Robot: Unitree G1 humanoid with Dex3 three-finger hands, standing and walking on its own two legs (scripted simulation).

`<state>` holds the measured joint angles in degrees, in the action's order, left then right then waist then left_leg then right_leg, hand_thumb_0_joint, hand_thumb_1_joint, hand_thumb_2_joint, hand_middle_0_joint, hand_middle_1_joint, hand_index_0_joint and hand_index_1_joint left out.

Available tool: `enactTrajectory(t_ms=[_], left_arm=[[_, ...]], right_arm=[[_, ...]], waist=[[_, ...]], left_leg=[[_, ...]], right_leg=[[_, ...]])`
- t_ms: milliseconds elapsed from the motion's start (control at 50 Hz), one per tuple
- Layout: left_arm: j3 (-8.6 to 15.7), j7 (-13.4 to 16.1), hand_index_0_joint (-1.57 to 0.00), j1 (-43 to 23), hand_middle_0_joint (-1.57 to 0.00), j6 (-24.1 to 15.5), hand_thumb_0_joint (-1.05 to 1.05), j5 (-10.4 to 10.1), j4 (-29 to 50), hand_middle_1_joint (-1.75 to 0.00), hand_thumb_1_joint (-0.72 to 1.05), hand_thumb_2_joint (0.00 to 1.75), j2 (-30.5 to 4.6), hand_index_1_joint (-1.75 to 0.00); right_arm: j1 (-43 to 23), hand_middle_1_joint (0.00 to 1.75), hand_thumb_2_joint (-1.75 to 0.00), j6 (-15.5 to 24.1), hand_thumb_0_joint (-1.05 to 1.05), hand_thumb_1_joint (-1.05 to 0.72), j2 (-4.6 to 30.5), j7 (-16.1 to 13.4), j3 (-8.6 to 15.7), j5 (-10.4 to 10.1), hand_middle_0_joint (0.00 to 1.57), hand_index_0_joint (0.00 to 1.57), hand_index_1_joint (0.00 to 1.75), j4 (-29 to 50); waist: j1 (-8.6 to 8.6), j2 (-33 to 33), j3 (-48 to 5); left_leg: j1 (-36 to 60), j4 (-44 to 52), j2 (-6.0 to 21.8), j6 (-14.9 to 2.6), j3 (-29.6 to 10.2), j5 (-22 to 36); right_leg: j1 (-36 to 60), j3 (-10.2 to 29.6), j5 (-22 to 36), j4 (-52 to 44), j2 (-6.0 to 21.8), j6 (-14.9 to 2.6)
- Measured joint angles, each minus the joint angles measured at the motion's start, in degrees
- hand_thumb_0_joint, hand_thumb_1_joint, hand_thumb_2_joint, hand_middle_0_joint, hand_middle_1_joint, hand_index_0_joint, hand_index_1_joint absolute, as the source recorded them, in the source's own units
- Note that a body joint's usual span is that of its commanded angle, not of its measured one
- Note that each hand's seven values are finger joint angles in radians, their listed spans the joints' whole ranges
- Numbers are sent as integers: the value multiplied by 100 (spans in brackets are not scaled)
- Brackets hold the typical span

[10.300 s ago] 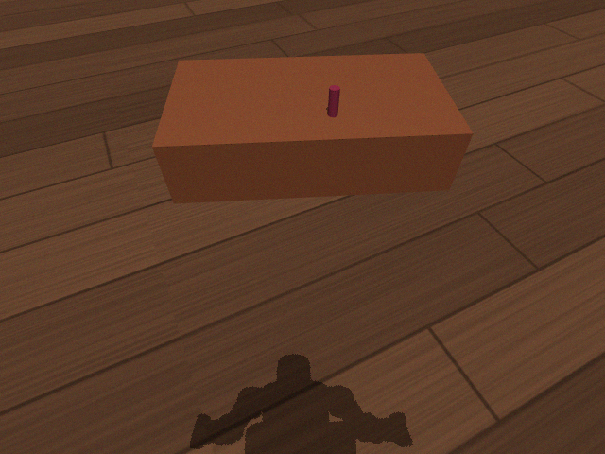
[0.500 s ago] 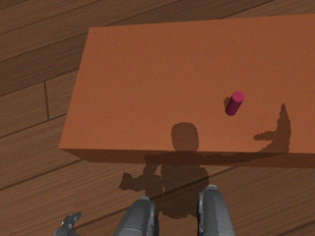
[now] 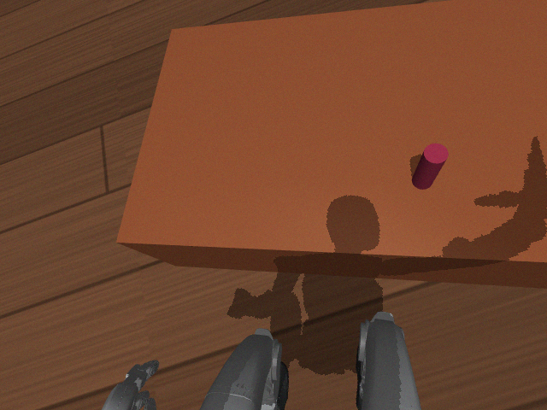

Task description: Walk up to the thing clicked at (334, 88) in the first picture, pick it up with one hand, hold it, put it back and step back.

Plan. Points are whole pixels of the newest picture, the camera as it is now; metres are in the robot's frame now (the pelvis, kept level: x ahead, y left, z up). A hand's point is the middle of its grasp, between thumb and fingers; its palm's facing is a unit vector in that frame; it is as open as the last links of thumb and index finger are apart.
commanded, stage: go down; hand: right
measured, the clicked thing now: (428, 168) +0.55 -0.24 -0.26
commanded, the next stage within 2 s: approach in 0.46 s
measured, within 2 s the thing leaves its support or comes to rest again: neither
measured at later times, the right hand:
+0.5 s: hand out of the picture +0.45 -0.41 +0.03, palm faces +0.25 +0.97 -0.05, open 17.1 cm
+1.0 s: hand out of the picture +0.48 -0.37 -0.11, palm faces +0.18 +0.98 +0.01, open 17.1 cm
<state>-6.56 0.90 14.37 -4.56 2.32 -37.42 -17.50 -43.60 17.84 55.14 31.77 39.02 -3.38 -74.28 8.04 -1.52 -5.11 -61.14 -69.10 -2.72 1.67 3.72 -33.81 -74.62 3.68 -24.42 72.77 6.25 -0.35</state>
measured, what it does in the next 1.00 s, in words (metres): lowers itself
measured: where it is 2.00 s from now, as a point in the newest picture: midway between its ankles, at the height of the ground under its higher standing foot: (320, 403)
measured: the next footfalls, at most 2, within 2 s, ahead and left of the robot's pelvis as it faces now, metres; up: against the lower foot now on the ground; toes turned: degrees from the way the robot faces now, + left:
none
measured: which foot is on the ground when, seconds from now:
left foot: down 0.00-1.00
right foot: down 0.00-1.00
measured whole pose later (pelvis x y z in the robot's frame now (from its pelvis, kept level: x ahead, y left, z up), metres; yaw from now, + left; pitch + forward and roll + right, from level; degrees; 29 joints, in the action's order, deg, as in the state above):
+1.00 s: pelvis -0.02 +0.00 -0.12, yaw +6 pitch +36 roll +11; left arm -10.3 -1.6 10.3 -3.1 4.5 -32.7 -18.7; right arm -51.7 28.2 57.6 34.2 42.7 -7.3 -75.6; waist 11.1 -1.5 -7.2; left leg -89.9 -96.4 -4.6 1.9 4.8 -42.9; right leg -104.7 7.0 -31.4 99.0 7.6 -0.4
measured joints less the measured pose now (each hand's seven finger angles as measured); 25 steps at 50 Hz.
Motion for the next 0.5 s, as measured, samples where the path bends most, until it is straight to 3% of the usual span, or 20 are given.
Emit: enactTrajectory(t_ms=[140, 380, 500], left_arm=[[-18, -62, -18, 70, -18, 70, 1, -7, 63, -30, 91, 90, 70, -29], [-87, -43, -18, 128, -18, 127, 1, -6, 99, -29, 92, 91, 21, -29], [-126, -51, -18, 110, -18, 156, 1, -3, 139, -29, 92, 91, 4, -29]], right_arm=[[-116, 3, -3, -43, -1, 37, 50, -78, -28, 113, 9, 7, 3, -82], [-548, 3, -3, 73, -1, 43, 292, -53, -35, 28, 8, 7, 3, -204], [-573, 3, -3, 24, -1, 44, 350, -31, 102, 37, 8, 6, 4, -197]], waist=[[27, 18, 24], [83, 67, 19], [109, 79, 5]], left_leg=[[19, 108, -12, 11, -27, 75], [-263, -76, -35, 25, 8, 25], [-395, -151, -71, 17, 15, -9]], right_leg=[[16, -27, 31, -66, 14, -31], [-290, 28, -8, 129, 25, -38], [-425, 50, -49, 216, 60, -21]])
